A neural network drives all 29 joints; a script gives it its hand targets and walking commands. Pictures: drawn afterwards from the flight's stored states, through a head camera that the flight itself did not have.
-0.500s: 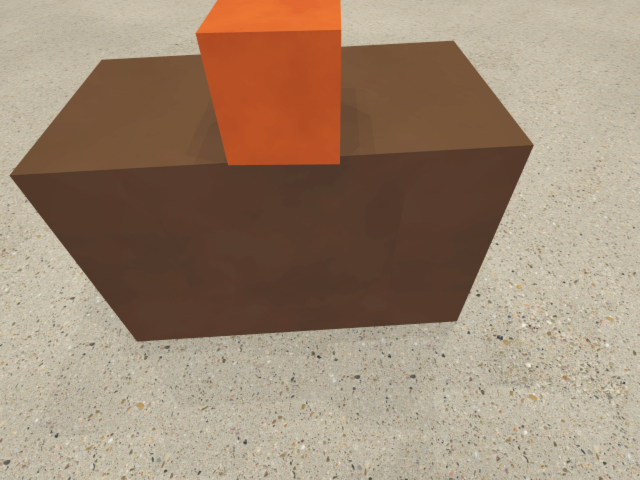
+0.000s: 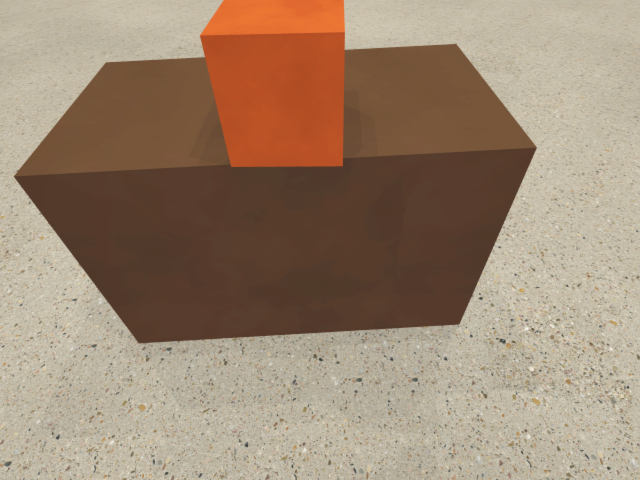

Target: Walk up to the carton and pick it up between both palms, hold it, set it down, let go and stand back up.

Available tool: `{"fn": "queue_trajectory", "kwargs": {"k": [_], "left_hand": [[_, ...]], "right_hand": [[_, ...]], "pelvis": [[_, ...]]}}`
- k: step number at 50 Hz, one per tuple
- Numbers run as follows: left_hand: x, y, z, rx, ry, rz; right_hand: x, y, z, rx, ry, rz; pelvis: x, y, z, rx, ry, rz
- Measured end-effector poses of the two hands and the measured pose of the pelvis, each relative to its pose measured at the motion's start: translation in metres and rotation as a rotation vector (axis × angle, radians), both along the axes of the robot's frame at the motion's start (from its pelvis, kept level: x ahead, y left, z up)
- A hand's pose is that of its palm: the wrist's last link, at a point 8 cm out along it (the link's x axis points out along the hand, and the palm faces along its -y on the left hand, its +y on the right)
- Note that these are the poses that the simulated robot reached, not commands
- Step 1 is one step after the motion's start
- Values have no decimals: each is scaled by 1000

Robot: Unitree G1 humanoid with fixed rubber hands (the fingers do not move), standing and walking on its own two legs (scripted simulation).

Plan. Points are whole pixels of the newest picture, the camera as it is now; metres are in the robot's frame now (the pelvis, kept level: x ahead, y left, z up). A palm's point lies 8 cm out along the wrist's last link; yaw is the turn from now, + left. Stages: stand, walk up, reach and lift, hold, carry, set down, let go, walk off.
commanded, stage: walk up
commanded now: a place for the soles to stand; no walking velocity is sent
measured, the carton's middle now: (286, 76) +0.90 +0.09 +0.11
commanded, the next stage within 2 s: none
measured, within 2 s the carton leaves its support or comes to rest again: neither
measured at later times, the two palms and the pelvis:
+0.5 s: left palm out of the picture +0.13 +0.37 -0.13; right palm out of the picture +0.15 -0.26 -0.12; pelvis +0.10 +0.05 -0.02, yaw +2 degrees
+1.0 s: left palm (88, 437) +0.24 +0.37 -0.14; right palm (491, 346) +0.37 -0.26 -0.13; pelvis +0.26 +0.05 -0.04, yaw +6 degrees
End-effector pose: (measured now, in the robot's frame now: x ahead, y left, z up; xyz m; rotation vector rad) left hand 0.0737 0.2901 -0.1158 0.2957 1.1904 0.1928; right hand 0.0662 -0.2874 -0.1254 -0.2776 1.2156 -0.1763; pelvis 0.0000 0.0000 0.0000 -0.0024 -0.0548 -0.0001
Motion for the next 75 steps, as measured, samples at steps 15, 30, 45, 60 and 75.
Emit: {"fn": "queue_trajectory", "kwargs": {"k": [15, 30, 45, 60, 75], "left_hand": [[-22, 89, -27, 41, 81, 89], [94, 70, -1, 58, -22, 15], [134, 66, 3, 91, -9, 129], [286, 73, -25, 30, -49, 25], [350, 73, -7, 104, -74, 71]], "right_hand": [[54, 20, 10, -96, -69, 61], [115, 16, -17, -12, -75, 47], [264, 16, -15, -18, -78, 177], [324, 16, 2, -99, -102, 97], [439, 14, -27, -46, -80, 153]], "pelvis": [[51, 50, -25, 8, -39, 59], [131, 37, -27, 49, -44, 33], [222, 34, -27, -21, -20, 99], [319, 44, -34, 33, -2, 91], [410, 38, -41, -33, -19, 100]]}}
